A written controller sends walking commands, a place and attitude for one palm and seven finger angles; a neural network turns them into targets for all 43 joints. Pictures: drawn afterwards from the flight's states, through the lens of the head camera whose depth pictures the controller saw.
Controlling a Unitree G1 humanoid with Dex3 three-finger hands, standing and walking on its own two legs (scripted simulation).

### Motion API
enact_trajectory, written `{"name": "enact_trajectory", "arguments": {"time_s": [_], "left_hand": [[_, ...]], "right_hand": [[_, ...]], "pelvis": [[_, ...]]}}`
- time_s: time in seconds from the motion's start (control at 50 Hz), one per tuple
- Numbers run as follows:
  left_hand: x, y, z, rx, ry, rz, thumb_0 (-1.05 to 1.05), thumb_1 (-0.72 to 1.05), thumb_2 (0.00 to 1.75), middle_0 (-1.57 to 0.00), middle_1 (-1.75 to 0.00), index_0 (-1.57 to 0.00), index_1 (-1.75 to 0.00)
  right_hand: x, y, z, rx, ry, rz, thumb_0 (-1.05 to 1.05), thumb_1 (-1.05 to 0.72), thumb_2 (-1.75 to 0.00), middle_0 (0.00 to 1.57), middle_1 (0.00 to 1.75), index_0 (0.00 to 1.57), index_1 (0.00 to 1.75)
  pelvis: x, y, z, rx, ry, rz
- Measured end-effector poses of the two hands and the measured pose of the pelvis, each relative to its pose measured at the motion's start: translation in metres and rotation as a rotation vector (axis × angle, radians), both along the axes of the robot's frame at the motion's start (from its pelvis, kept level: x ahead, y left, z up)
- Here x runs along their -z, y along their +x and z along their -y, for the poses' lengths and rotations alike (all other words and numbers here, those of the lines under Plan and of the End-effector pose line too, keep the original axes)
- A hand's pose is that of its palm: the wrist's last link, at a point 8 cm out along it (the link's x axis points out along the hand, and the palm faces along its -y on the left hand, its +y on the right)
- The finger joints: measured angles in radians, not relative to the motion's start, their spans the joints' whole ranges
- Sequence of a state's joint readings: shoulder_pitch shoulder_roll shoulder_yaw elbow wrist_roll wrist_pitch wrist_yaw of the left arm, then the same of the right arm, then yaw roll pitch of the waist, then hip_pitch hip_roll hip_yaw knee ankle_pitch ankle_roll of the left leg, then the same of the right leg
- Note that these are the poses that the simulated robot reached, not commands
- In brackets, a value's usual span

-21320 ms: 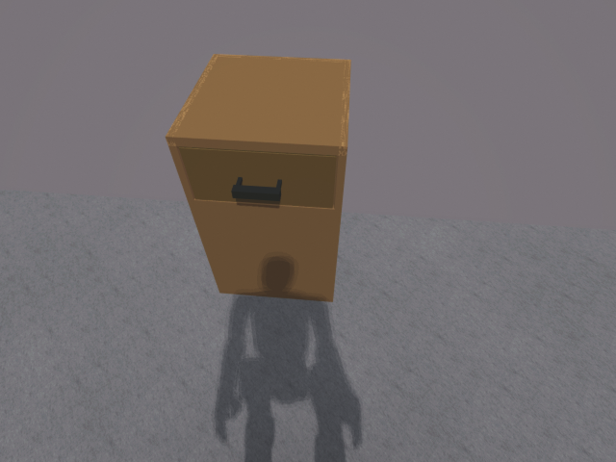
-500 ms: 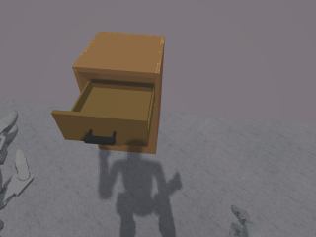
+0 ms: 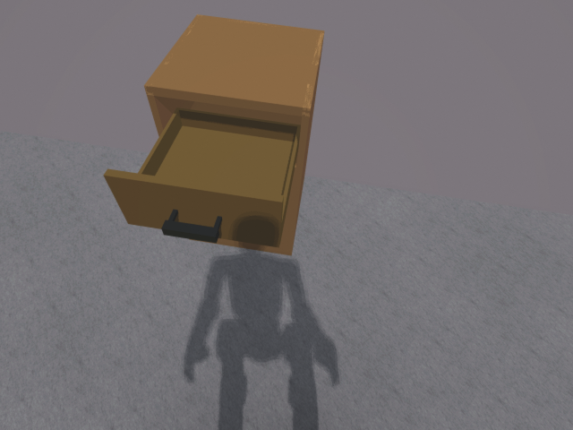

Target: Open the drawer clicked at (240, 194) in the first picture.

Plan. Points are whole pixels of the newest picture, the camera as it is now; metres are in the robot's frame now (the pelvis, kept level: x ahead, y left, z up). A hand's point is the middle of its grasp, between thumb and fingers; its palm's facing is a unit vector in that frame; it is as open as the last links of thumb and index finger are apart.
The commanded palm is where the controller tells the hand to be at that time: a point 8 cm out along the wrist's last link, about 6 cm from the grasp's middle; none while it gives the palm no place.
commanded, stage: let the arm hang, fingers relaxed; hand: left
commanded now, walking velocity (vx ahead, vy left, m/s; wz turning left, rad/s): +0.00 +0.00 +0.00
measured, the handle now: (193, 224) +0.54 +0.24 -0.17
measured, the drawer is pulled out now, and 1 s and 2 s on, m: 0.30 0.30 0.30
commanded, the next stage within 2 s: look to check the result in 0.70 s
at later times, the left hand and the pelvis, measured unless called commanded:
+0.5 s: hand out of the picture -0.02 +0.17 -0.17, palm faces +0.03 -0.99 -0.17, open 7.4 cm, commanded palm none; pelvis -0.01 +0.01 +0.01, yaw -1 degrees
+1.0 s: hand out of the picture -0.04 +0.15 -0.17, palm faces +0.04 -0.99 -0.16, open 7.4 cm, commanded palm none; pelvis -0.01 +0.00 +0.01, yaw +0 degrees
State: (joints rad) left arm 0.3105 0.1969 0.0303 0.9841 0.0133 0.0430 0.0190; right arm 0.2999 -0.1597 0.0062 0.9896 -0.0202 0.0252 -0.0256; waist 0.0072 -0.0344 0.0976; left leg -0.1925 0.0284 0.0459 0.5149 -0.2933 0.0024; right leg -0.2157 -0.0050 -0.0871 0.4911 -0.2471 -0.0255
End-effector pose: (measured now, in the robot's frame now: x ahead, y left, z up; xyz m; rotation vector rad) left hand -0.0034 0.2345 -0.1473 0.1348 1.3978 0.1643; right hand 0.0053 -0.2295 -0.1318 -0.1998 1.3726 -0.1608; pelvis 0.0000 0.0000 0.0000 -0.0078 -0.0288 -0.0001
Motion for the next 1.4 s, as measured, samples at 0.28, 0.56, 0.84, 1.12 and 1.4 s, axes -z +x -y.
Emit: {"name": "enact_trajectory", "arguments": {"time_s": [0.28, 0.56, 0.84, 1.12, 1.4], "left_hand": [[-0.01, -0.041, 0.006, -0.014, 0.0, -0.114, 0.01, 0.91, 0.9, -0.2, -0.3, -0.2, -0.3], [-0.006, -0.022, 0.019, -0.004, -0.023, -0.04, 0.02, 0.92, 0.9, -0.2, -0.3, -0.2, -0.3], [-0.006, -0.037, 0.025, -0.019, -0.028, -0.082, 0.01, 0.91, 0.9, -0.2, -0.3, -0.2, -0.3], [-0.006, -0.034, 0.035, -0.027, -0.031, -0.073, 0.01, 0.9, 0.9, -0.2, -0.3, -0.2, -0.3], [-0.006, -0.025, 0.042, -0.032, -0.033, -0.057, 0.01, 0.9, 0.9, -0.2, -0.3, -0.2, -0.3]], "right_hand": [[0.013, -0.044, -0.04, 0.052, 0.098, -0.1, 0.0, -0.91, -0.9, 0.2, 0.3, 0.2, 0.3], [0.015, -0.056, -0.051, 0.082, 0.119, -0.087, 0.0, -0.91, -0.9, 0.2, 0.3, 0.2, 0.3], [0.013, -0.067, -0.039, 0.089, 0.1, -0.121, 0.0, -0.91, -0.9, 0.2, 0.3, 0.2, 0.3], [0.014, -0.057, -0.036, 0.079, 0.112, -0.111, 0.0, -0.91, -0.9, 0.2, 0.3, 0.2, 0.3], [0.014, -0.048, -0.029, 0.07, 0.109, -0.105, 0.0, -0.91, -0.9, 0.2, 0.3, 0.2, 0.3]], "pelvis": [[-0.006, -0.007, -0.01, 0.007, 0.004, 0.012], [-0.005, -0.012, -0.009, 0.01, 0.009, 0.013], [-0.005, -0.013, -0.005, 0.011, 0.01, 0.009], [-0.005, -0.01, 0.003, 0.005, 0.01, 0.008], [-0.006, -0.007, 0.009, -0.002, 0.01, 0.007]]}}
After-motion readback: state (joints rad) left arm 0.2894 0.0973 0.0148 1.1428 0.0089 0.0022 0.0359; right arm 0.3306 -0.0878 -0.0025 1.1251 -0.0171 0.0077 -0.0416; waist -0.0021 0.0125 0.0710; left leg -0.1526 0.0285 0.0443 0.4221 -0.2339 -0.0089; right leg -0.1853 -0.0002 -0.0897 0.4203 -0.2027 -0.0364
